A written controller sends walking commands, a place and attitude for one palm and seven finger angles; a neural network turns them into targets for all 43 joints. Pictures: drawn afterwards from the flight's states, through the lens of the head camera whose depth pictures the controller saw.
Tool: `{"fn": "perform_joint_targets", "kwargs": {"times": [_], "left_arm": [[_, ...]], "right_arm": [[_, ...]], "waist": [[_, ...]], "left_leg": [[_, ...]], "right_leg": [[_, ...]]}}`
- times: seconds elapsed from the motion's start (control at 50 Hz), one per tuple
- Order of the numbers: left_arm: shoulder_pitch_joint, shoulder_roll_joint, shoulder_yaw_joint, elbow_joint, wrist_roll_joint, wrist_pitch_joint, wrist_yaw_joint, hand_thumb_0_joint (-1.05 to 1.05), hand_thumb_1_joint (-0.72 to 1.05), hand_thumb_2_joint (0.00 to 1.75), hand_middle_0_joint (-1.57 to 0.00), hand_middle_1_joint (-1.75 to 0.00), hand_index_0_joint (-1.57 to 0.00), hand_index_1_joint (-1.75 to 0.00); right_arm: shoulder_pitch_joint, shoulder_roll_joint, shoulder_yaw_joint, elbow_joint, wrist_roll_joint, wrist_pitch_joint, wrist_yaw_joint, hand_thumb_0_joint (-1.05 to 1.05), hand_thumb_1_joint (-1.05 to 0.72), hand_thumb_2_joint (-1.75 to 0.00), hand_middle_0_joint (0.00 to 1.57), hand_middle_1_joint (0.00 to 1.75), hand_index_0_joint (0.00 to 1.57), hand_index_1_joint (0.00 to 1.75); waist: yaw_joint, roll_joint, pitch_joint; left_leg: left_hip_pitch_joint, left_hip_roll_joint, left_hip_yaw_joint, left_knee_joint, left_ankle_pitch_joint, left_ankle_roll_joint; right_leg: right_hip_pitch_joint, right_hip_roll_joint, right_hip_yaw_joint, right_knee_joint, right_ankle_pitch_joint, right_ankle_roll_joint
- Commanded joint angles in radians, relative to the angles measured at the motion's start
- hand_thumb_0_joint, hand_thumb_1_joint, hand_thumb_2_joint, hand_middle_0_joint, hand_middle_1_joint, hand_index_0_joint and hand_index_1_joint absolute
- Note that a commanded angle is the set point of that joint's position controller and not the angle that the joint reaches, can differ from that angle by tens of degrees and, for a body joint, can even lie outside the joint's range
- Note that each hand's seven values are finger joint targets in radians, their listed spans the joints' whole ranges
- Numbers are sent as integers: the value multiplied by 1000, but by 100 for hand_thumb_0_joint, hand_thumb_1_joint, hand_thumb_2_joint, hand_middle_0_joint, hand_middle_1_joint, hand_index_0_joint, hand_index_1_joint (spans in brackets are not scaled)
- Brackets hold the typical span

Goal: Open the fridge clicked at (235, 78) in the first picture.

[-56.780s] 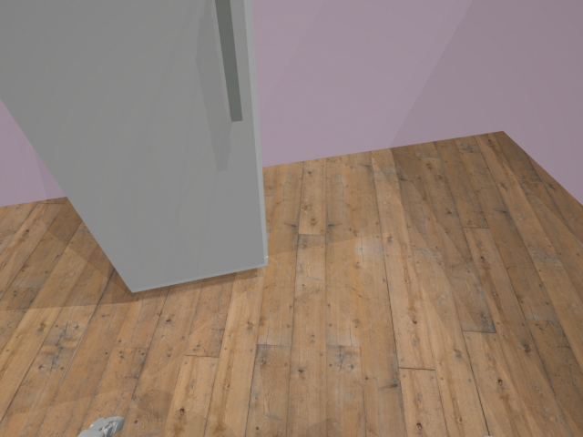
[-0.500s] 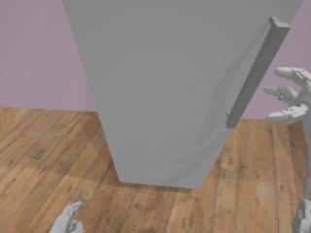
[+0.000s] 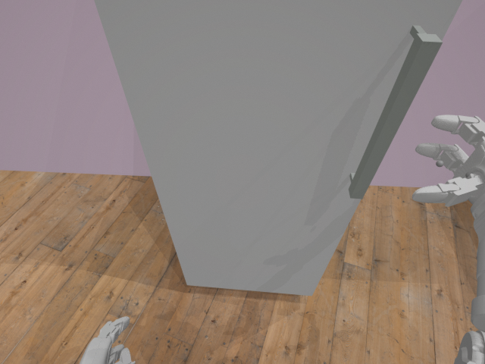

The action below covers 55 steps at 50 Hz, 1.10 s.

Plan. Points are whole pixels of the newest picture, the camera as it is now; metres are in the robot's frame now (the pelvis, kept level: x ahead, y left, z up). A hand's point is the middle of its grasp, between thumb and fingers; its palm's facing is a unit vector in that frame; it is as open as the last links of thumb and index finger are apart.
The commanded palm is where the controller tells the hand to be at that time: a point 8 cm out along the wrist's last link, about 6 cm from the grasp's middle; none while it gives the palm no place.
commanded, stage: move the hooked fingers beside the handle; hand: right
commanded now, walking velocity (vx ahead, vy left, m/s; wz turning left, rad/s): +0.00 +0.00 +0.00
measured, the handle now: (380, 127) +0.48 -0.20 +0.17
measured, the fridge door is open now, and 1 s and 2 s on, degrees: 2 2 2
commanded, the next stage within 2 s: feel for the door with the fingertips in 0.78 s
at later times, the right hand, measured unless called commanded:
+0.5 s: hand (434, 148) +0.41 -0.25 +0.18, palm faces +0.07 +1.00 +0.00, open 14.0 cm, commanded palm +0.37 -0.30 +0.18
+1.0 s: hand (429, 152) +0.40 -0.25 +0.18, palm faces +0.05 +1.00 +0.01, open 14.0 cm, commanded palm +0.37 -0.29 +0.18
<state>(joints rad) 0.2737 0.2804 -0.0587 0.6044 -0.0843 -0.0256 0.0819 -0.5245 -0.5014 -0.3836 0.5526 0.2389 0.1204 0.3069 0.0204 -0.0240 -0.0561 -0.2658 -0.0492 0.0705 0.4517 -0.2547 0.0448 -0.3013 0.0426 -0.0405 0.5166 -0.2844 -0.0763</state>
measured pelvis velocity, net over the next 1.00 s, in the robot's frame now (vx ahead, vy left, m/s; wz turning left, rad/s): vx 0.00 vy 0.01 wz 0.00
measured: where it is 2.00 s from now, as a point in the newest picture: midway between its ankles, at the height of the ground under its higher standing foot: outside the picture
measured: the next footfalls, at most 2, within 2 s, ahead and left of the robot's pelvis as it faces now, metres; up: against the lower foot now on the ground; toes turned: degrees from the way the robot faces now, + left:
none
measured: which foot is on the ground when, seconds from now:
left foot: down 0.00-1.00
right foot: down 0.00-1.00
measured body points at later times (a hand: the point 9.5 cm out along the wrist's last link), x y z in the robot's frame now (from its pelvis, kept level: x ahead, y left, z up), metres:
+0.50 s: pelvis +0.00 +0.01 +0.00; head +0.01 +0.01 +0.45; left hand +0.10 +0.27 -0.10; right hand +0.40 -0.31 +0.18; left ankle -0.02 +0.09 -0.74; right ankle -0.01 -0.06 -0.74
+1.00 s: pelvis +0.00 +0.01 +0.00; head +0.02 +0.01 +0.45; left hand +0.14 +0.27 -0.10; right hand +0.40 -0.30 +0.18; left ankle -0.02 +0.09 -0.74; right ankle -0.01 -0.06 -0.74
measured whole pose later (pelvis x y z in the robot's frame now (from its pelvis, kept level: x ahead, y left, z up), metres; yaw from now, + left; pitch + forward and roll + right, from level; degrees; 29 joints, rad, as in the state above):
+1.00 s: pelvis +0.00 +0.01 +0.00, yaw +0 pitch +5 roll +1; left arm 0.27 0.29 -0.06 0.61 -0.09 -0.03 0.09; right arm -0.61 -0.54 -0.37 0.68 0.26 0.10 0.37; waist 0.03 -0.03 -0.08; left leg -0.29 -0.06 0.08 0.47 -0.27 0.06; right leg -0.33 0.03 -0.03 0.54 -0.30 -0.06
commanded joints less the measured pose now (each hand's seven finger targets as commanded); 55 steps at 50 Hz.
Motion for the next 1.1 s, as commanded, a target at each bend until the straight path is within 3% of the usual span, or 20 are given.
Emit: {"fn": "perform_joint_targets", "kwargs": {"times": [0.0,0.04,0.12,0.14,0.2,0.24,0.32,0.34,0.42,0.46,0.5,0.58,0.68,0.7,0.74,0.84,0.86,0.9,0.94,1.08], "left_arm": [[-54,148,54,-105,-1,-52,26,0,90,90,-20,-30,-20,-30],[-58,148,48,-88,-4,-53,31,0,90,90,-20,-30,-20,-30],[-41,160,49,-80,-7,-45,30,0,90,90,-20,-30,-20,-30],[-35,163,53,-86,-6,-44,27,0,90,90,-20,-30,-20,-30],[-27,158,58,-105,1,-41,21,0,90,90,-20,-30,-20,-30],[-43,150,55,-125,1,-46,16,0,90,90,-20,-30,-20,-30],[-31,153,55,-111,2,-47,16,0,90,90,-20,-30,-20,-30],[-35,150,55,-114,-2,-47,17,0,90,90,-20,-30,-20,-30],[-31,154,58,-117,-10,-40,13,0,90,90,-20,-30,-20,-30],[-28,159,59,-123,-12,-36,11,0,90,90,-20,-30,-20,-30],[-30,157,65,-134,-15,-34,11,0,90,90,-20,-30,-20,-30],[-36,156,65,-141,-10,-40,11,0,90,90,-20,-30,-20,-30],[-44,153,55,-111,-9,-43,20,0,90,90,-20,-30,-20,-30],[-42,154,54,-108,-10,-39,22,0,90,90,-20,-30,-20,-30],[-46,153,53,-105,-8,-44,23,0,90,90,-20,-30,-20,-30],[-41,154,55,-117,-10,-42,21,0,90,90,-20,-30,-20,-30],[-43,154,55,-122,-12,-40,20,0,90,90,-20,-30,-20,-30],[-42,151,56,-127,-14,-38,18,0,90,90,-20,-30,-20,-30],[-48,152,53,-122,-13,-41,16,0,90,90,-20,-30,-20,-30],[-63,137,56,-135,-8,-44,6,0,90,90,-20,-30,-20,-30]], "right_arm": [[-567,-272,-14,-255,25,-116,5,0,50,-30,30,120,30,120],[-543,-246,3,-130,23,-77,13,0,50,-30,30,120,30,120],[-529,-244,20,43,10,-20,20,0,50,-30,30,120,30,120],[-534,-290,-15,30,2,-25,16,0,50,-30,30,120,30,120],[-534,-336,-52,-33,5,-78,11,0,50,-30,30,120,30,120],[-576,-338,-58,-141,8,-129,7,0,50,-30,30,120,30,120],[-560,-390,-118,-147,17,-165,9,0,50,-30,30,120,30,120],[-531,-350,-89,-129,16,-151,18,0,50,-30,30,120,30,120],[-408,-327,-79,-57,14,-77,37,0,50,-30,30,120,30,120],[-373,-335,-85,-49,16,-49,48,0,50,-30,30,120,30,120],[-389,-297,-50,-104,28,-51,53,0,50,-30,30,120,30,120],[-431,-358,-115,-202,43,-87,48,0,50,-30,30,120,30,120],[-523,-373,-108,-156,27,-100,32,0,50,-30,30,120,30,120],[-534,-346,-67,-142,21,-93,32,0,50,-30,30,120,30,120],[-543,-354,-69,-116,10,-83,32,0,50,-30,30,120,30,120],[-503,-323,-49,-91,29,-80,60,0,50,-30,30,120,30,120],[-477,-363,-87,-85,33,-84,61,0,50,-30,30,120,30,120],[-473,-287,-23,-84,46,-86,69,0,50,-30,30,120,30,120],[-494,-307,-46,-87,40,-87,57,0,50,-30,30,120,30,120],[-460,-249,-28,-225,30,-78,-3,0,50,-30,30,120,30,120]], "waist": [[37,-95,-296],[41,-66,-209],[36,-18,-170],[22,-15,-214],[7,-17,-314],[1,-70,-384],[3,-44,-367],[3,-51,-346],[-5,-86,-256],[-7,-51,-242],[6,-37,-253],[2,-12,-322],[23,-69,-264],[32,-84,-253],[26,-123,-268],[22,-35,-326],[6,-40,-330],[21,-14,-313],[15,-25,-288],[-3,-59,-321]], "left_leg": [[-29,24,-51,-47,218,4],[-50,28,-50,-58,175,1],[-62,40,-49,-56,141,1],[-37,40,-50,-49,154,3],[28,40,-62,-31,242,3],[56,35,-69,-16,296,4],[80,28,-74,-17,334,-2],[74,30,-72,-17,333,-3],[50,34,-67,-27,334,-2],[53,34,-63,-26,330,-3],[48,33,-60,-27,338,-5],[72,28,-74,-17,368,-8],[21,32,-76,-30,277,-8],[15,38,-78,-34,267,-9],[8,38,-76,-31,262,-4],[52,37,-73,-16,337,-8],[67,36,-75,-13,342,-6],[53,37,-70,-14,343,-9],[32,36,-69,-14,320,-7],[39,31,-62,-9,332,-1]], "right_leg": [[274,-73,124,-40,356,56],[202,-66,124,-56,261,46],[122,-60,126,-58,188,39],[124,-60,127,-56,208,41],[153,-60,110,-31,302,38],[208,-58,113,-26,364,42],[197,-63,104,-27,388,35],[190,-61,97,-30,382,32],[147,-59,84,-31,366,30],[122,-59,86,-35,349,30],[146,-61,82,-25,365,26],[173,-56,86,-19,376,22],[152,-54,89,-27,290,24],[147,-54,78,-19,280,22],[155,-52,91,-21,283,26],[161,-51,93,-6,337,23],[152,-52,95,-7,341,26],[152,-53,85,-3,336,22],[142,-54,94,-10,317,24],[199,-60,107,-15,395,35]]}}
